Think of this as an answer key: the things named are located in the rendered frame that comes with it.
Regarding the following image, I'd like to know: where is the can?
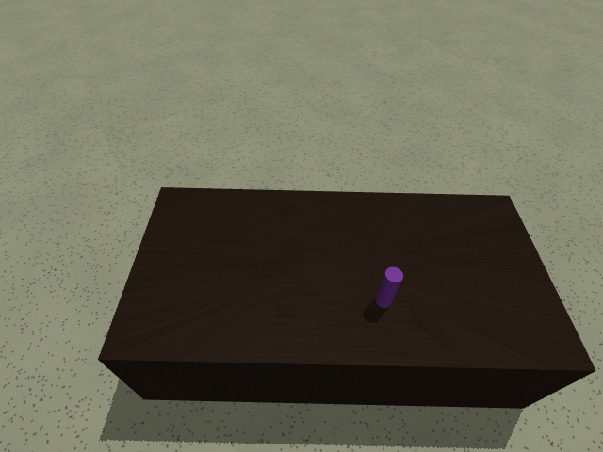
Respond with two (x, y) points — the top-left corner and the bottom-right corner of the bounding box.
(376, 267), (403, 308)

